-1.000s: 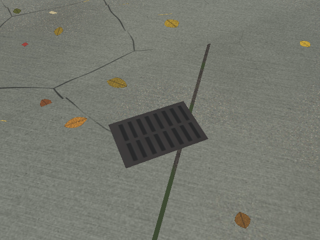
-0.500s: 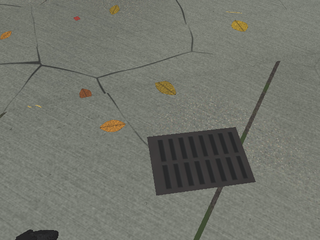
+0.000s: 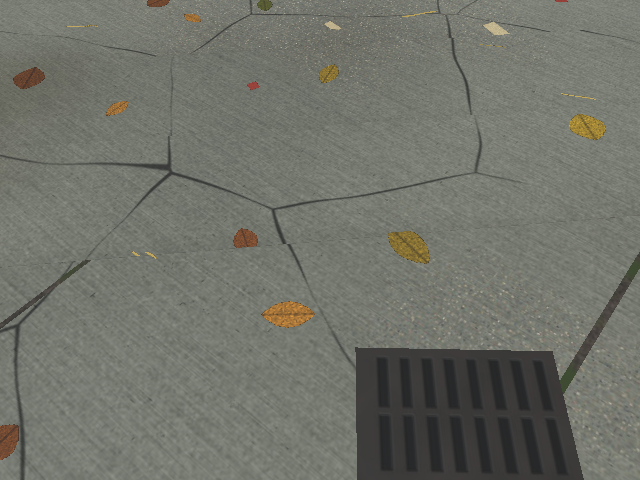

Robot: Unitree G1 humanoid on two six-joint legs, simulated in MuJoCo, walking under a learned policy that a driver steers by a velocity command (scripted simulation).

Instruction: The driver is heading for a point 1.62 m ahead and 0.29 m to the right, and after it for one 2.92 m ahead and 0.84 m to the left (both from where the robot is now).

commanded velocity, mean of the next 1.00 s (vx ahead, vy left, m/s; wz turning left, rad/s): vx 0.05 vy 0.00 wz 0.02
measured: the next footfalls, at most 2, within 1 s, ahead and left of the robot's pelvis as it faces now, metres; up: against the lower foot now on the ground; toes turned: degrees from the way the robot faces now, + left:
left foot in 0.02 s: +0.04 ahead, +0.15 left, +0.00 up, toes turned -3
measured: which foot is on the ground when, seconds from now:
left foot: up 0.00-0.00, down 0.02-1.00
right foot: down 0.00-1.00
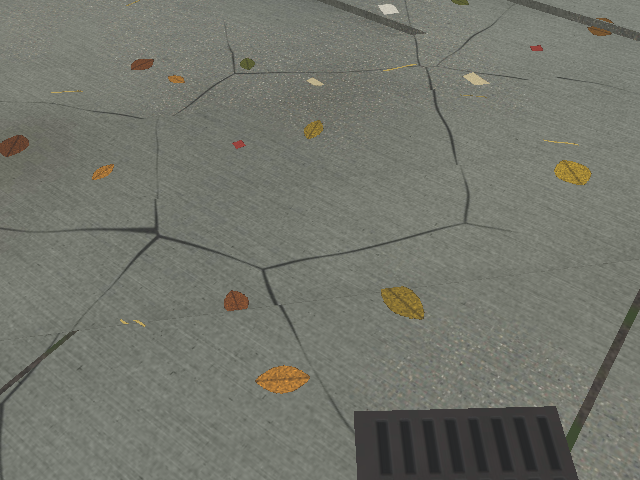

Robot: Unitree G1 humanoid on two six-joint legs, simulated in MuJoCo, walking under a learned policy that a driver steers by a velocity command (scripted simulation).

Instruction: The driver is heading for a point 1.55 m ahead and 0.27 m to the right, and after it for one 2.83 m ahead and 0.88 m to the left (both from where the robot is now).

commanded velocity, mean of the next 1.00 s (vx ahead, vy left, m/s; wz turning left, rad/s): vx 0.45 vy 0.00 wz -0.15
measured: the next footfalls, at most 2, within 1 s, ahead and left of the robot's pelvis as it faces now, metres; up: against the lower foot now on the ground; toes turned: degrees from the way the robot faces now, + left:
left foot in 0.54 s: +0.43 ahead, +0.12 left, +0.00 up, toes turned +2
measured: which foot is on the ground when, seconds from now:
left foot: down 0.00-0.04, up 0.06-0.52, down 0.54-1.00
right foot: down 0.00-0.54, up 0.56-1.00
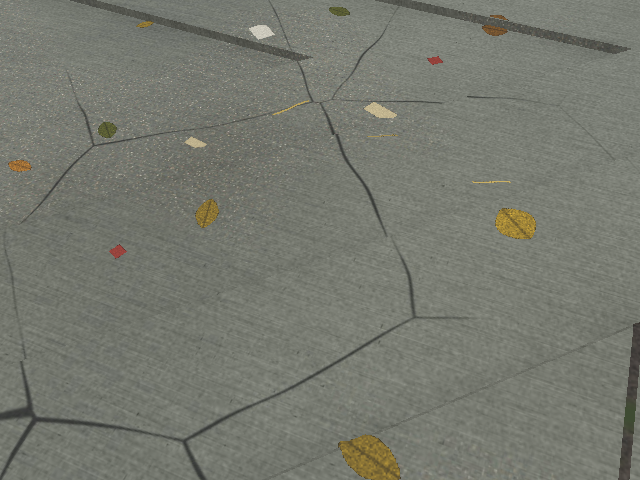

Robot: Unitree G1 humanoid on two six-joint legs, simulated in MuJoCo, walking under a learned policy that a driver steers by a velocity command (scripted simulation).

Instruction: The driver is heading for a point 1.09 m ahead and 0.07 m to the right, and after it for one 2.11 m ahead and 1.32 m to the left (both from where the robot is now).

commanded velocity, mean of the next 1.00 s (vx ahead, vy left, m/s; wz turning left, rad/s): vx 0.30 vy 0.00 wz -0.26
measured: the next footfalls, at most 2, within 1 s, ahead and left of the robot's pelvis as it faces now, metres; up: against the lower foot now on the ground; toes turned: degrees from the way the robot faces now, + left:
right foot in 0.10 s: +0.23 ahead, -0.11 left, +0.00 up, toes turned -6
left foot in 0.56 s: +0.56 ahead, +0.04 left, +0.00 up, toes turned -13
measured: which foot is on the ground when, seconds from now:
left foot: down 0.00-0.12, up 0.14-0.54, down 0.56-1.00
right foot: up 0.00-0.08, down 0.10-0.60, up 0.62-0.80, down 0.82-1.00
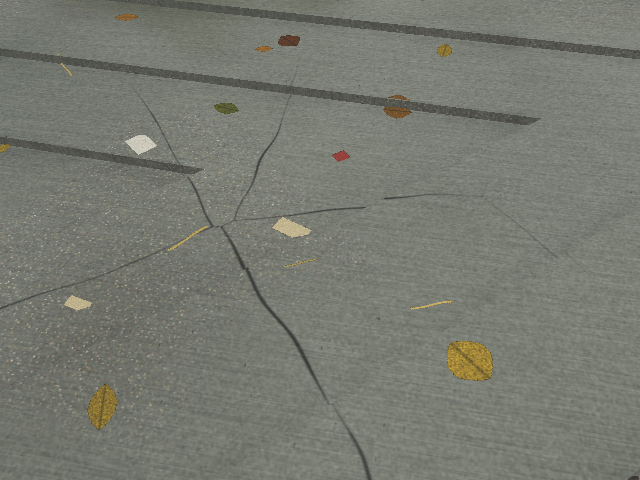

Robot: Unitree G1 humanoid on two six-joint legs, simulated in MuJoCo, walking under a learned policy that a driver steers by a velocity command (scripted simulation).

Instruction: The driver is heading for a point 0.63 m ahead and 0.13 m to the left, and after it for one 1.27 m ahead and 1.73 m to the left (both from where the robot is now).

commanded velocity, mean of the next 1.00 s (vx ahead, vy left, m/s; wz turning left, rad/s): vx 0.08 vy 0.00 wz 0.30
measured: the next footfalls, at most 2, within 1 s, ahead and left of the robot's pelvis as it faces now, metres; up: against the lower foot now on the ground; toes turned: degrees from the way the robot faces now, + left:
right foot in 0.80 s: +0.13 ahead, -0.08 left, +0.00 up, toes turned +23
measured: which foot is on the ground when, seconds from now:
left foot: down 0.00-0.80, up 0.82-1.00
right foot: down 0.00-0.44, up 0.46-0.78, down 0.80-1.00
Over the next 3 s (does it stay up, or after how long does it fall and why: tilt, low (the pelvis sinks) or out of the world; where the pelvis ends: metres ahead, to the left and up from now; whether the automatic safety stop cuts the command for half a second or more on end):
stays up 0.63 0.20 -0.05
